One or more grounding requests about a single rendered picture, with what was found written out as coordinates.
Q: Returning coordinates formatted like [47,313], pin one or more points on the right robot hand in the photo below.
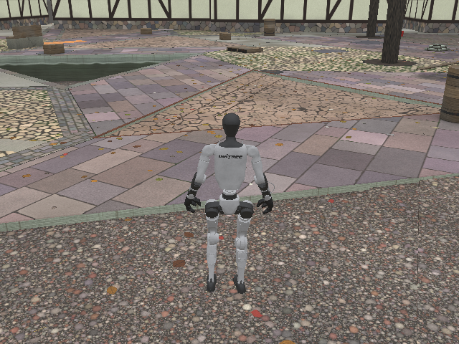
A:
[265,203]

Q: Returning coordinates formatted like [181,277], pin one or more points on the left robot hand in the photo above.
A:
[192,202]

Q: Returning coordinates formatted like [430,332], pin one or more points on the right robot forearm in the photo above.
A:
[264,188]

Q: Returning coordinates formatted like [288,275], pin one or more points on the robot right upper arm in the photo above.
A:
[253,152]

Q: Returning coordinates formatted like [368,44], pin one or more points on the robot left upper arm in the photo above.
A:
[207,151]

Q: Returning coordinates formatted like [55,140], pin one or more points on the left robot forearm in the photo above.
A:
[194,187]

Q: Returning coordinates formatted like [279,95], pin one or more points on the right robot foot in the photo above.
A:
[240,287]

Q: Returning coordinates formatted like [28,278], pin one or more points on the right robot thigh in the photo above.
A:
[243,222]

